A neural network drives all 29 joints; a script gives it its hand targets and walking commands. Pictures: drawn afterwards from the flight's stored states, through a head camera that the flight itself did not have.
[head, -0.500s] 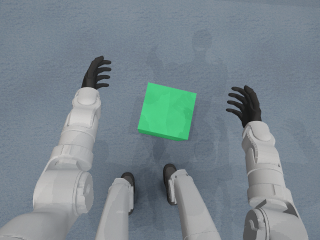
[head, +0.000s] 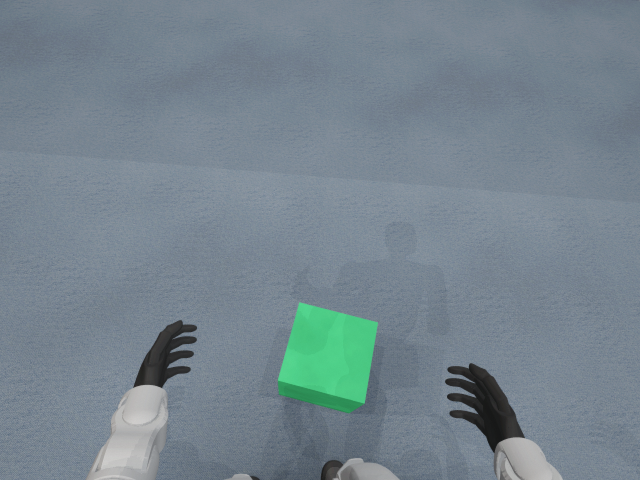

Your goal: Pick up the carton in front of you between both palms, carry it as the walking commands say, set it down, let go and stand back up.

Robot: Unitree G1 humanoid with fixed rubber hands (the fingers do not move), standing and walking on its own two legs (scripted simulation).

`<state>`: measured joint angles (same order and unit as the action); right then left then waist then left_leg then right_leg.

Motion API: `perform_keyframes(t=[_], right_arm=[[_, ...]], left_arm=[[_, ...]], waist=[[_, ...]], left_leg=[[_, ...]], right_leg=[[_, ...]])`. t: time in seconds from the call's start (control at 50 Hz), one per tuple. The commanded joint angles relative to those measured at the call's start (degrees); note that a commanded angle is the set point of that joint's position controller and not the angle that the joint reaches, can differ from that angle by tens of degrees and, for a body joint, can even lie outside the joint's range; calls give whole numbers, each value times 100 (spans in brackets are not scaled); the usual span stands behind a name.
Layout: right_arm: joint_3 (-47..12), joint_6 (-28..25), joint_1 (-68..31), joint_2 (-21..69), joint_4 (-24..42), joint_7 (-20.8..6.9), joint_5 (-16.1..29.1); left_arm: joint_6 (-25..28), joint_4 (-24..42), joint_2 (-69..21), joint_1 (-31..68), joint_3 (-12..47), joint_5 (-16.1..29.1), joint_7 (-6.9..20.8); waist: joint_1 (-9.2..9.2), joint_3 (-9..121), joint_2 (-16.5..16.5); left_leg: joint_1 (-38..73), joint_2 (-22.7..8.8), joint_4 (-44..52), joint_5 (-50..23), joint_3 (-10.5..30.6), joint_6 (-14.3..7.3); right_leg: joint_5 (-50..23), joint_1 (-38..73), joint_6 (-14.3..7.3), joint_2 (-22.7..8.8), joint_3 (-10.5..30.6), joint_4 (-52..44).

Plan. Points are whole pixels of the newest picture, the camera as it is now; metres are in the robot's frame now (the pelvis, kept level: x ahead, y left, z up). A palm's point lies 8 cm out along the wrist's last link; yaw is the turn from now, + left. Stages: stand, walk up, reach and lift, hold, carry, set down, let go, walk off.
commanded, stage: let go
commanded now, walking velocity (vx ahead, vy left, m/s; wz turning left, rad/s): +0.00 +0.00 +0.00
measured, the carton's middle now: (325, 360) +0.37 -0.08 -0.64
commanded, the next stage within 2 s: stand in 0.66 s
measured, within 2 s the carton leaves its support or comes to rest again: neither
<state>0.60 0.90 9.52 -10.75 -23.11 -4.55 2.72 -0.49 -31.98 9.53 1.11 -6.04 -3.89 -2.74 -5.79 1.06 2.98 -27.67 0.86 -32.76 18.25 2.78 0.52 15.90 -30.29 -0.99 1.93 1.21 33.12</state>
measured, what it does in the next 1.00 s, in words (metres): stands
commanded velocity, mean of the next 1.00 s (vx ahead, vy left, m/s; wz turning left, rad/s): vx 0.00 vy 0.00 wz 0.00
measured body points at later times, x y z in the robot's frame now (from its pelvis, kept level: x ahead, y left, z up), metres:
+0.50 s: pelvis +0.00 +0.03 +0.01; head +0.00 +0.02 +0.46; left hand +0.17 +0.26 -0.07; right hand +0.17 -0.22 -0.06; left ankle -0.03 +0.13 -0.73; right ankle -0.01 -0.10 -0.73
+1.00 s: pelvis +0.01 +0.00 +0.01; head +0.01 -0.02 +0.46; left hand +0.13 +0.30 -0.08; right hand +0.15 -0.29 -0.10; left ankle -0.03 +0.13 -0.73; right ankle -0.01 -0.10 -0.73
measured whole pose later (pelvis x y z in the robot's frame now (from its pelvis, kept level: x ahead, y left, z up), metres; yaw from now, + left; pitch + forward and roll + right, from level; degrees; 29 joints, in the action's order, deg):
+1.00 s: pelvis +0.01 +0.00 +0.01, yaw +1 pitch +0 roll +0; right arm 2.2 0.9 11.7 -19.6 -39.7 1.0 -2.4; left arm -0.7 -41.3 18.8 -11.9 -3.2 -2.5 -0.8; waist 0.2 -0.7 -2.8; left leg -10.2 0.4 -29.7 19.3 3.5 0.7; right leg 17.1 -12.5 -1.5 2.2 0.6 29.8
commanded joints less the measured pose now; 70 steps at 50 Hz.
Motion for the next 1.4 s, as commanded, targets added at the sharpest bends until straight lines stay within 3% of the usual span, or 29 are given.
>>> perform_keyframes(t=[0.0,0.08,0.16,0.32,0.36,0.38,0.4,0.52,0.64,0.66,0.7,0.74,0.88,0.98,1.16,1.38], right_arm=[[170,-103,116,-576,489,19,0],[259,-40,177,-659,392,14,-66],[333,81,302,-702,331,31,-175],[440,410,235,-760,323,36,-388],[444,494,166,-759,340,24,-402],[493,781,-138,-998,735,157,-468],[434,873,31,-941,599,205,-461],[302,1142,-27,-845,674,295,-406],[257,1293,-153,-807,785,340,-407],[433,737,-298,-1350,-40,553,-480],[408,333,-107,-1258,-228,586,-535],[415,135,-78,-1276,-451,558,-530],[362,-94,-62,-1462,-1018,542,-526],[303,-123,20,-1579,-1355,598,-504],[238,-150,14,-1698,-1738,648,-477],[189,-190,-140,-1796,-2118,665,-451]], left_arm=[[130,643,436,-283,-10,27,84],[48,828,511,-742,89,130,235],[-93,1027,572,-1087,205,288,413],[-425,1308,658,-1161,347,436,630],[-507,1344,682,-1104,340,417,648],[-344,982,673,-1376,308,507,533],[-328,1111,691,-1263,328,488,470],[-471,1112,787,-1153,319,442,423],[-580,1114,831,-1151,259,393,475],[-383,336,1445,-1298,50,159,260],[-203,187,1580,-1277,46,53,176],[-83,91,1498,-1085,75,34,176],[68,-363,1599,-1040,100,122,206],[76,-658,1728,-1139,101,159,163],[90,-1020,1835,-1051,123,197,143],[104,-1433,1881,-872,162,228,153]], waist=[[286,1461,-517],[428,969,-627],[468,594,-535],[464,-155,-348],[471,-294,-356],[461,1,-294],[510,-93,-411],[534,-449,-509],[585,-536,-397],[737,-561,-933],[623,-420,-539],[564,-324,-304],[583,184,-209],[592,270,-210],[596,215,-302],[614,91,-335]], left_leg=[[808,189,551,-1833,-95,41],[1433,85,789,-2089,-46,89],[1872,13,1008,-2267,-26,111],[2036,-48,1257,-1788,-8,83],[1952,-56,1286,-1552,-18,66],[2279,-76,1101,-1981,29,92],[2254,-74,1046,-2056,23,114],[2010,-35,1074,-1556,-92,56],[1904,44,1078,-1101,-192,-28],[1215,-158,834,-236,41,66],[1381,-233,764,408,182,15],[1533,-263,688,475,270,-48],[1803,-388,549,-1138,346,-85],[1869,-429,560,-1672,358,-71],[1949,-479,670,-2019,393,-79],[1992,-541,965,-1859,463,-97]], right_leg=[[-3011,2181,292,-52,209,-344],[-2341,2158,236,43,92,-646],[-2007,2280,215,115,-18,-842],[-1304,2460,169,166,-139,-990],[-1156,2536,164,163,-156,-977],[-913,2376,187,284,-225,-815],[-830,2301,167,263,-217,-803],[-663,2298,145,216,-166,-811],[-657,2516,150,162,-89,-847],[-499,1761,237,-320,185,-862],[317,1433,154,-417,407,-1048],[762,1215,72,-435,511,-1161],[-1040,1718,-5,-538,495,-857],[-1842,2069,-8,-596,472,-778],[-2204,2300,-6,-651,460,-828],[-1915,2414,-9,-680,495,-1059]])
